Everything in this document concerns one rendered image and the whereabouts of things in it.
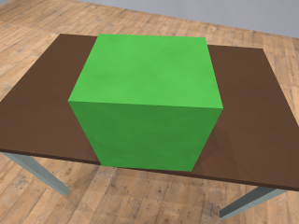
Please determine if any carton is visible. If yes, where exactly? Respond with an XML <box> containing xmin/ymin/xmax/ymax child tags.
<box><xmin>68</xmin><ymin>34</ymin><xmax>223</xmax><ymax>172</ymax></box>

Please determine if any table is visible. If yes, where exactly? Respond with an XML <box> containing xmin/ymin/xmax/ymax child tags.
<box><xmin>0</xmin><ymin>34</ymin><xmax>299</xmax><ymax>219</ymax></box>

